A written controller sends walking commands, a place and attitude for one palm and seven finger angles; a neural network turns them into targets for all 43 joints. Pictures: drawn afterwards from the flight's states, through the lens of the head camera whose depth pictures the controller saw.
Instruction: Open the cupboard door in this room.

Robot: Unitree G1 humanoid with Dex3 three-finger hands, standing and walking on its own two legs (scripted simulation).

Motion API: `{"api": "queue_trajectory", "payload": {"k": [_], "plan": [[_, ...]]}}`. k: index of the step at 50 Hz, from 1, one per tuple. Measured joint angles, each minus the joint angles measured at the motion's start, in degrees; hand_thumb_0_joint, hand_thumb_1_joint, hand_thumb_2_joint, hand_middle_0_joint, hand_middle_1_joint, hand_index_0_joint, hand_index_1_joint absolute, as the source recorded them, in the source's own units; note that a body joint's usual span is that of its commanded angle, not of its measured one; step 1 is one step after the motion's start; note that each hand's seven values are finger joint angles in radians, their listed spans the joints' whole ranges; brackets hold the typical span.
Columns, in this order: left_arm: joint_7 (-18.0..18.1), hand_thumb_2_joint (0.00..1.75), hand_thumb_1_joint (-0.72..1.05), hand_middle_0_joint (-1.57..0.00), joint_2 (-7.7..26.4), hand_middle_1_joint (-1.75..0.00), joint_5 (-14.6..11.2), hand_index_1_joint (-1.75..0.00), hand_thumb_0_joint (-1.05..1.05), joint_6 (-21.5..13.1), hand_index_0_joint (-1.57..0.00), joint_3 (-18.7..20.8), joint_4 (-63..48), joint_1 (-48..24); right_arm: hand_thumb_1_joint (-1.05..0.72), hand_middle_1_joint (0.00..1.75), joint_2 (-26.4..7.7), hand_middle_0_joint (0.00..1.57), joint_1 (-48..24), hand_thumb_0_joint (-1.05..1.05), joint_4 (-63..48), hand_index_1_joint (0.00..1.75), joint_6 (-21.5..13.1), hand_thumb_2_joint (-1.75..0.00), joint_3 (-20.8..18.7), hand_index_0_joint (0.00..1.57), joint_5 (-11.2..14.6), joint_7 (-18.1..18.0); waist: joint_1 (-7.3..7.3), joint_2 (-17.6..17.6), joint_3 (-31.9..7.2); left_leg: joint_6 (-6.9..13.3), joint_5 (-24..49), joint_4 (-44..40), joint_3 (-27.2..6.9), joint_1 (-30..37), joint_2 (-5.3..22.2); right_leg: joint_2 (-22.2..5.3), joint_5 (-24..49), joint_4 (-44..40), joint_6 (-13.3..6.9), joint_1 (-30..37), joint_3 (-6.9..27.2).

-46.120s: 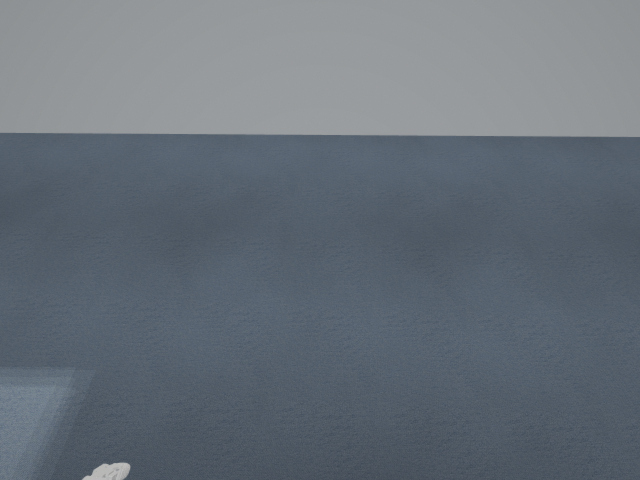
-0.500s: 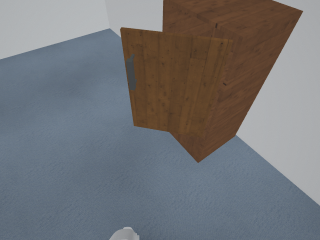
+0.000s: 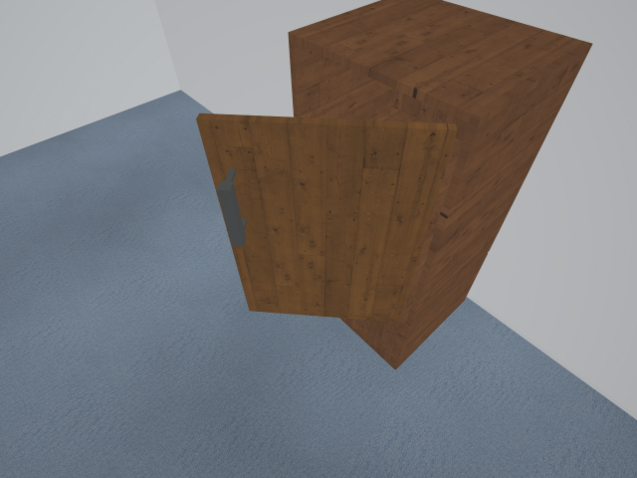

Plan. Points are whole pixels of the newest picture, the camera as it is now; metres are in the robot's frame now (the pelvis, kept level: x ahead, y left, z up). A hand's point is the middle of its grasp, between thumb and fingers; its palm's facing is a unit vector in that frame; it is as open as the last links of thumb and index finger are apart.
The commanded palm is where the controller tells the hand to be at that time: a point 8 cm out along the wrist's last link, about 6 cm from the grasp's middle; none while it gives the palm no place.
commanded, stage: come to a stop and stand still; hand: left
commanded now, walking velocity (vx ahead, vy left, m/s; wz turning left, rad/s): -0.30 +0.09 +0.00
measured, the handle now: (235, 208) +0.58 +0.18 -0.03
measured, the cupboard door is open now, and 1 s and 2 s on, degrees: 43 43 43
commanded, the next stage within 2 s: look again from close up in 0.90 s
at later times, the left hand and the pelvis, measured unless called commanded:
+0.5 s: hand out of the picture +0.03 +0.19 -0.17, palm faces +0.02 -0.96 -0.27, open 7.4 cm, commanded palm none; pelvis -0.01 +0.00 -0.01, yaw +0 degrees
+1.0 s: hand out of the picture +0.01 +0.17 -0.16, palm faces -0.01 -0.97 -0.24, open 7.3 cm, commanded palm none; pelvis -0.01 -0.02 +0.01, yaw +0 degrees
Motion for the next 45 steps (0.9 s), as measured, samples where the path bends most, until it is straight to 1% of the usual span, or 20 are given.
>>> {"api": "queue_trajectory", "payload": {"k": [3,8,10,12,13,16,17,18,19,20,21,22,24,26,31,39,45], "plan": [[0.5,0.9,0.92,-0.2,-0.3,-0.29,-0.4,-0.3,0.01,0.6,-0.2,-0.5,0.3,-1.1,-0.91,0.3,0.7,0.2,0.4,0.0,0.6,0.3,0.7,-0.9,0.1,0.19,0.4,-0.2,-0.62,-0.2,-0.1,-0.3,0.0,-1.2,-0.9,0.7,0.4,0.5,0.0,-1.8,0.2,1.2,-0.8],[1.0,0.9,0.91,-0.2,-0.5,-0.3,-0.5,-0.3,0.01,1.9,-0.2,0.1,-0.7,-2.6,-0.91,0.3,1.4,0.2,-0.1,0.0,-0.3,0.3,2.0,-0.9,-0.6,0.2,0.3,-0.7,0.06,-1.8,1.6,-0.4,-0.3,1.0,-0.8,-0.3,0.2,0.1,-0.4,-1.0,0.5,0.9,-0.6],[1.0,0.9,0.91,-0.21,-0.4,-0.3,-0.4,-0.3,0.01,2.6,-0.21,0.4,-1.1,-2.6,-0.91,0.3,1.1,0.2,-0.6,0.0,-1.3,0.3,2.3,-0.9,-1.0,0.2,0.2,-0.9,0.28,-1.9,2.0,0.1,-1.1,1.5,-0.6,-0.6,0.2,0.1,-0.6,-0.1,0.7,0.3,-0.4],[1.1,0.9,0.91,-0.21,0.0,-0.3,-0.3,-0.3,0.01,3.3,-0.21,0.7,-1.4,-2.4,-0.91,0.3,0.9,0.2,-1.2,0.0,-2.3,0.3,2.3,-0.9,-1.3,0.2,0.0,-1.0,0.42,-2.1,2.4,1.1,-2.1,1.7,-0.4,-0.7,0.1,0.0,-0.8,1.3,0.9,-0.6,-0.2],[1.1,0.9,0.91,-0.21,0.3,-0.3,-0.3,-0.3,0.01,3.7,-0.21,0.9,-1.6,-2.2,-0.91,0.3,0.9,0.2,-1.5,0.0,-2.7,0.3,2.2,-0.9,-1.4,0.2,-0.2,-1.1,0.51,-2.5,2.6,1.4,-2.1,2.0,-0.1,-0.8,-0.1,-0.1,-1.5,3.0,0.9,-1.2,0.4],[1.2,0.9,0.91,-0.21,1.0,-0.3,-0.2,-0.3,0.01,4.8,-0.2,1.5,-1.6,-1.7,-0.91,0.3,1.0,0.2,-2.2,0.0,-3.6,0.3,1.7,-0.9,-1.3,0.2,-0.7,-1.5,0.67,-2.8,3.0,1.7,-1.8,2.4,0.0,-0.9,-0.2,1.0,-9.3,10.2,0.8,-2.4,3.0],[1.2,0.9,0.91,-0.2,1.1,-0.29,-0.2,-0.3,0.01,5.0,-0.2,1.7,-1.5,-1.5,-0.91,0.3,0.9,0.2,-2.4,0.0,-3.7,0.3,1.6,-0.9,-1.2,0.2,-0.8,-1.5,0.76,-2.5,3.1,1.6,-1.7,2.5,-0.2,-1.0,-0.1,1.3,-10.2,10.9,0.8,-2.1,3.4],[1.1,0.9,0.91,-0.2,1.1,-0.29,-0.2,-0.3,0.01,5.0,-0.2,1.7,-1.5,-1.3,-0.91,0.3,0.8,0.2,-2.7,0.0,-3.7,0.3,1.6,-0.9,-1.1,0.2,-0.9,-1.5,0.93,-2.2,3.2,1.5,-1.6,2.6,-0.4,-1.0,0.0,1.5,-9.6,10.2,0.8,-1.3,3.6],[1.0,0.9,0.91,-0.2,1.0,-0.29,-0.2,-0.3,0.01,4.9,-0.2,1.7,-1.5,-0.9,-0.91,0.3,0.7,0.2,-3.0,0.0,-3.7,0.3,1.5,-0.9,-1.1,0.2,-0.8,-1.5,1.19,-1.9,3.3,1.3,-1.6,2.7,-0.5,-1.1,0.0,1.5,-7.6,8.1,0.8,0.0,3.5],[0.9,0.9,0.91,-0.2,1.1,-0.29,-0.2,-0.3,0.01,4.5,-0.2,1.7,-1.5,-0.4,-0.91,0.3,0.7,0.2,-3.2,0.0,-3.6,0.3,1.5,-0.9,-1.0,0.2,-0.6,-1.4,1.52,-1.9,3.2,1.0,-1.7,3.2,-0.5,-1.3,0.0,1.4,-3.5,4.6,0.8,1.7,3.7],[1.4,0.9,0.91,-0.2,0.8,-0.29,-0.1,-0.3,0.01,3.8,-0.2,1.3,-1.3,0.2,-0.9,0.3,0.2,0.2,-3.7,0.0,-3.8,0.3,1.6,-0.9,-1.1,0.2,-0.1,-1.1,1.86,-1.0,3.0,0.6,-2.0,4.7,-0.6,-2.3,0.6,2.0,-2.9,2.5,0.8,2.5,3.6],[1.8,0.9,0.91,-0.2,0.5,-0.29,0.0,-0.3,0.01,3.1,-0.2,0.8,-1.3,1.1,-0.9,0.3,-0.3,0.2,-4.1,0.0,-4.6,0.3,1.7,-0.9,-1.3,0.2,0.3,-0.7,1.88,0.3,2.9,0.4,-2.5,6.1,-1.2,-3.4,1.3,2.7,-3.4,2.1,0.7,2.3,3.4],[2.1,0.9,0.91,-0.2,0.0,-0.29,0.1,-0.3,0.01,2.1,-0.2,-0.1,-1.5,3.2,-0.91,0.3,-1.1,0.2,-4.8,0.0,-6.6,0.3,1.7,-0.9,-1.5,0.2,0.5,-0.1,1.39,1.8,2.4,0.1,-3.1,6.4,-2.7,-4.2,1.5,3.4,-4.4,2.6,0.3,1.6,3.2],[2.1,0.9,0.91,-0.2,-0.2,-0.29,0.2,-0.3,0.01,1.7,-0.2,-0.6,-1.1,4.8,-0.91,0.3,-1.0,0.2,-5.2,0.0,-7.9,0.3,1.2,-0.9,-1.5,0.2,0.4,0.2,0.93,1.7,2.1,0.0,-1.9,5.2,-2.5,-3.4,0.8,2.8,-4.8,3.1,0.2,1.7,3.6],[1.7,0.9,0.91,-0.2,-0.9,-0.3,0.0,-0.3,0.01,1.9,-0.2,-1.5,-0.6,6.4,-0.91,0.3,-1.1,0.2,-4.8,0.0,-8.7,0.3,0.4,-0.9,-0.4,0.19,0.2,0.3,1.49,3.0,0.8,0.0,-0.2,2.5,-2.2,-1.4,0.6,2.7,-3.5,1.3,0.2,3.1,3.9],[0.9,0.9,0.91,-0.21,-1.3,-0.3,0.0,-0.3,0.01,1.4,-0.21,-2.4,0.2,6.4,-0.93,0.3,-1.7,0.2,-3.6,-0.01,-6.3,0.3,0.2,-0.9,0.3,0.2,-0.1,0.4,1.51,2.8,-0.4,-0.4,3.0,-2.2,-2.1,-0.2,0.6,3.1,-0.9,-2.5,-0.2,3.9,3.9],[0.7,0.9,0.91,-0.21,-0.8,-0.3,-0.1,-0.3,0.01,1.0,-0.21,-2.3,1.4,5.5,-0.92,0.3,-1.7,0.2,-0.8,0.0,-3.0,0.3,-0.1,-0.9,0.9,0.19,-0.2,0.4,1.11,1.9,0.0,-0.8,3.9,-3.8,-2.3,0.3,0.9,3.5,0.0,-4.3,-0.5,4.4,3.7]]}}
